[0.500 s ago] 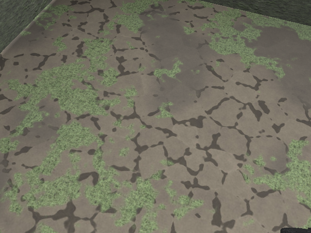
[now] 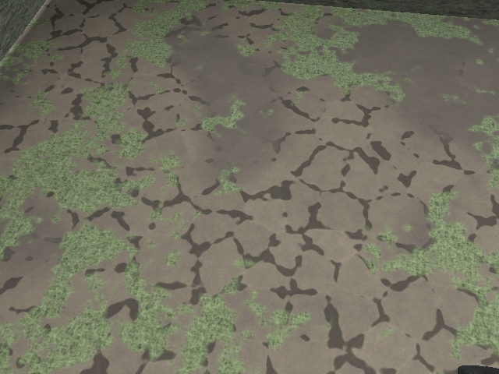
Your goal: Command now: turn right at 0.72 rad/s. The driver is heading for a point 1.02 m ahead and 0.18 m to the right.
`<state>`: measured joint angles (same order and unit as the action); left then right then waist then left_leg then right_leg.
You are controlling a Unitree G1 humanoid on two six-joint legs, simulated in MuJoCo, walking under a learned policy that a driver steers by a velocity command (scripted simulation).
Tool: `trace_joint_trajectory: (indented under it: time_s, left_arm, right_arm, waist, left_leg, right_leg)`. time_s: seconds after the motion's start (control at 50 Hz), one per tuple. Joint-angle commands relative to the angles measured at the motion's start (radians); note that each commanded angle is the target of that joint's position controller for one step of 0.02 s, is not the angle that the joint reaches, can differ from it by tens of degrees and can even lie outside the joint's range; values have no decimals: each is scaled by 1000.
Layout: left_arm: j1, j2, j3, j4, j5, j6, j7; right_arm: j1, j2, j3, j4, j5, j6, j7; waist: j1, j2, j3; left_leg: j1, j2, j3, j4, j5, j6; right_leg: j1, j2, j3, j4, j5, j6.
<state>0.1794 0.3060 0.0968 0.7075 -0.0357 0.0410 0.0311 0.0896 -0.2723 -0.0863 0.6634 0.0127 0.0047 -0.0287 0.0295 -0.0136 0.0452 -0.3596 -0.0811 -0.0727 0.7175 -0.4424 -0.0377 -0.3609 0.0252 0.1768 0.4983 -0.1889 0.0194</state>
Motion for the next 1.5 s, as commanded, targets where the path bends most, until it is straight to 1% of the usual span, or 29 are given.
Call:
trace_joint_trajectory:
  time_s: [0.02,0.04,0.08,0.1,0.2,0.36,0.44,0.52,0.58,0.6,0.62,0.64,0.7,0.88,0.94,0.98,1.02,1.04,1.06,1.08,1.16,1.24,1.34,1.38,1.42,1.44,1.46,1.48,1.5]
  left_arm:
    - [-113,159,48,-110,-16,13,4]
    - [-107,134,41,-117,-19,15,5]
    - [-8,85,36,-131,2,-1,-2]
    - [-8,172,58,-125,11,-12,-4]
    - [8,133,55,-96,4,19,-8]
    - [-98,70,19,-194,12,21,-43]
    - [-139,65,6,-214,-1,11,-61]
    - [-85,44,-3,-160,4,-27,-69]
    - [254,113,31,-11,14,-44,-60]
    - [418,177,23,23,141,-57,-61]
    - [352,262,41,-21,116,-66,-43]
    - [308,202,25,-18,98,-67,-36]
    - [189,93,-23,-13,79,-92,-42]
    - [255,47,-57,100,65,-158,-30]
    - [282,126,-47,132,74,-157,-3]
    - [206,196,-25,112,93,-123,17]
    - [107,195,-17,80,82,-107,1]
    - [60,5,-66,18,85,-134,-25]
    - [84,42,-69,-72,68,-159,-37]
    - [49,77,-73,-76,74,-178,-38]
    - [45,58,-92,-71,121,-131,-37]
    - [-187,38,-114,-175,102,-105,-56]
    - [-300,36,-118,-223,72,-115,-57]
    - [-226,76,-102,-207,72,-121,-45]
    - [75,173,-55,-133,58,-128,-16]
    - [306,234,-24,-80,72,-131,7]
    - [409,282,-10,-51,116,-133,19]
    - [279,309,5,-68,113,-126,2]
    - [144,182,-11,-96,101,-119,-5]
  right_arm:
    - [113,-50,-21,-27,10,-20,24]
    - [154,-78,-35,-10,8,-15,23]
    - [102,-222,-60,-48,-67,-2,17]
    - [46,-185,-50,-79,-79,-15,15]
    - [-24,-91,-14,-93,-34,-23,-28]
    - [70,-176,-45,-58,-31,1,-18]
    - [135,-215,-59,-29,7,-27,14]
    - [130,-215,-55,10,32,-52,38]
    - [69,-135,-18,21,20,-64,45]
    - [31,0,28,-31,-78,-47,57]
    - [-36,-62,9,-82,-102,-44,59]
    - [-53,-109,1,-77,-81,-43,66]
    - [80,-144,1,14,-49,-43,97]
    - [-91,-50,55,-16,-41,-23,124]
    - [-39,-59,63,-13,-29,-17,112]
    - [243,-134,34,65,-22,-14,96]
    - [547,-236,-24,163,-29,-15,69]
    - [426,-286,-39,157,-21,-2,53]
    - [364,-325,-47,126,-21,-2,57]
    - [357,-267,-43,123,-23,-9,52]
    - [272,-157,-3,134,-27,-58,29]
    - [298,-182,-8,125,-13,-89,35]
    - [380,-222,-29,147,-3,-85,39]
    - [348,-246,-36,139,-4,-85,29]
    - [265,-309,-48,122,-19,-92,36]
    - [214,-248,-33,102,-26,-106,38]
    - [234,-50,16,64,-16,-111,32]
    - [330,-80,33,13,20,-100,32]
    - [238,-158,23,49,-13,-78,28]
  waist:
    - [-74,-158,-188]
    - [-84,-129,-184]
    - [-6,280,-147]
    - [8,210,-121]
    - [-3,122,-55]
    - [-73,143,-92]
    - [-96,151,-86]
    - [-45,120,-32]
    - [121,-16,-106]
    - [185,-287,-169]
    - [166,-264,-97]
    - [138,-107,-46]
    - [13,-96,4]
    - [-9,-45,157]
    - [-59,-111,47]
    - [-210,-159,-117]
    - [-349,-30,-198]
    - [-203,253,-118]
    - [-139,232,-225]
    - [-136,73,-152]
    - [19,-81,56]
    - [-39,-21,123]
    - [-134,60,26]
    - [-91,65,-46]
    - [89,79,-223]
    - [193,43,-330]
    - [158,-225,-401]
    - [42,-408,-488]
    - [45,-188,-303]
  left_leg:
    - [141,-22,32,-291,188,-1]
    - [266,26,18,-380,263,17]
    - [272,485,-460,-466,377,247]
    - [211,520,-445,-486,356,304]
    - [218,308,-30,-440,462,213]
    - [382,408,103,-418,601,266]
    - [340,453,31,-549,-36,253]
    - [270,437,92,-541,-80,225]
    - [-47,309,277,-120,145,156]
    - [-361,156,341,314,-156,101]
    - [-634,74,174,467,-150,79]
    - [-687,163,88,529,-32,88]
    - [-523,202,74,464,178,72]
    - [-375,101,195,141,428,147]
    - [-185,4,296,64,368,214]
    - [58,-55,275,72,242,250]
    - [450,-22,93,-112,133,326]
    - [562,162,-305,-186,41,396]
    - [664,283,-744,-387,-67,538]
    - [593,313,-769,-482,-136,501]
    - [130,164,-448,-530,108,399]
    - [-64,67,-319,-605,291,358]
    - [174,84,-317,-504,758,267]
    - [245,83,-320,-374,974,222]
    - [210,69,-324,-13,1059,179]
    - [65,30,-279,264,869,172]
    - [-213,-60,-170,592,-69,171]
    - [-366,-48,-94,734,-39,166]
    - [-404,43,-63,725,101,167]
  right_leg:
    - [113,-143,263,-81,199,-161]
    - [10,-103,243,-44,51,-118]
    - [-322,84,22,408,-428,-2]
    - [-319,-10,13,587,-387,18]
    - [-363,-66,-91,761,-118,82]
    - [-332,-137,-178,488,-140,102]
    - [-244,-122,-213,368,-238,22]
    - [-46,-90,-261,126,-280,-73]
    - [503,-25,-276,-43,-158,-137]
    - [711,-270,146,-228,-419,-173]
    - [689,-405,461,-312,-296,-257]
    - [680,-393,337,-257,-225,-266]
    - [492,-258,70,-313,-131,-182]
    - [325,-208,-360,-464,524,-73]
    - [468,-238,-411,-288,1295,-40]
    - [507,-267,-406,77,1501,-39]
    - [216,-154,-394,765,914,-62]
    - [-233,57,-325,1124,-180,-34]
    - [-443,72,-84,1216,-220,-32]
    - [-477,2,-39,1135,-163,-48]
    - [-315,-119,-70,818,-159,5]
    - [-230,-134,-170,434,52,55]
    - [-114,-45,-192,106,298,17]
    - [41,2,-180,20,233,0]
    - [385,-1,-152,25,90,-20]
    - [636,-115,-67,73,-105,-42]
    - [850,-413,278,6,-381,-75]
    - [826,-525,763,-214,-552,-160]
    - [650,-443,603,-249,-672,-154]
